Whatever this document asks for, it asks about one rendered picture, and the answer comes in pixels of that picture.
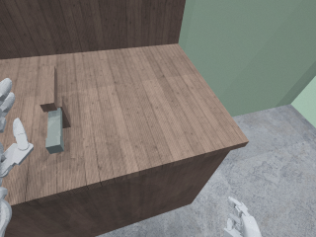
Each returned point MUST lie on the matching robot right hand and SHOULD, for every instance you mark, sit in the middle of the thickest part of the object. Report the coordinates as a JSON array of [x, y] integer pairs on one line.
[[246, 226]]

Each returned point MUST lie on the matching tap lever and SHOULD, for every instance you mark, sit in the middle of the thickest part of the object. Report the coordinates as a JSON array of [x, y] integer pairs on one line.
[[54, 141]]

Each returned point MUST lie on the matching left robot forearm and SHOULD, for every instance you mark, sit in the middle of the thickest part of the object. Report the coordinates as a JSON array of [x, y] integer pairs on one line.
[[5, 211]]

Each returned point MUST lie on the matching counter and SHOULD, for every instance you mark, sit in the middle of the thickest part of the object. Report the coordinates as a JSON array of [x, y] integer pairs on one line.
[[142, 130]]

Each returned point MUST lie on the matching robot left hand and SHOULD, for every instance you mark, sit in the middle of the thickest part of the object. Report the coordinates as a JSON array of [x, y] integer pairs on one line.
[[19, 151]]

